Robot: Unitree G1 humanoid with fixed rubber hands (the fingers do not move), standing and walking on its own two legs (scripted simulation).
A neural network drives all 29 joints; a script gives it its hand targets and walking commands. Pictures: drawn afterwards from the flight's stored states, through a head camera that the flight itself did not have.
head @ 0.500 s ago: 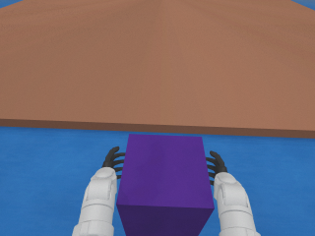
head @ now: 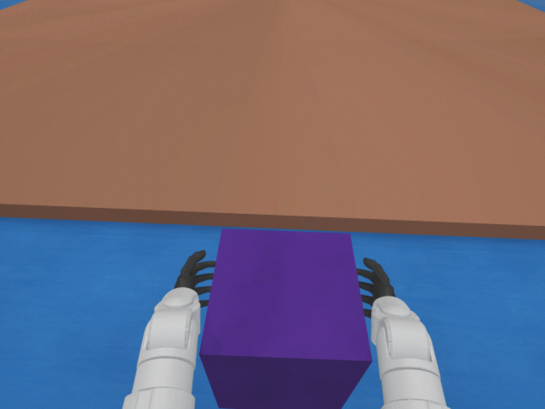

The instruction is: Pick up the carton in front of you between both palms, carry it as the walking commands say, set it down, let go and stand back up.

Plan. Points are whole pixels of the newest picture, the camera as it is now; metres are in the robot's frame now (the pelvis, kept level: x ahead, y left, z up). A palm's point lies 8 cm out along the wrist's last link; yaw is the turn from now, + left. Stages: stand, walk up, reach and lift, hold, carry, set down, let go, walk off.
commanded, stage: reach and lift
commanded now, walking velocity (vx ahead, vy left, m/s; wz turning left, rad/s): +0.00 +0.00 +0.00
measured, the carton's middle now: (282, 323) +0.29 +0.00 -0.05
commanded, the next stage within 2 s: hold in 0.30 s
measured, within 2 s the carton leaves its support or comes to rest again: neither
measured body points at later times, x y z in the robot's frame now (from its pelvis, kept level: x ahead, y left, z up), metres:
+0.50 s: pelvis +0.00 +0.00 +0.00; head -0.05 +0.00 +0.45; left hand +0.30 +0.15 +0.05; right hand +0.30 -0.15 +0.04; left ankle +0.01 +0.13 -0.74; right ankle +0.01 -0.13 -0.74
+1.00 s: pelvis -0.01 +0.00 +0.00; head -0.05 +0.00 +0.45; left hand +0.30 +0.15 +0.05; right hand +0.30 -0.15 +0.04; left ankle +0.01 +0.13 -0.74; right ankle +0.01 -0.13 -0.74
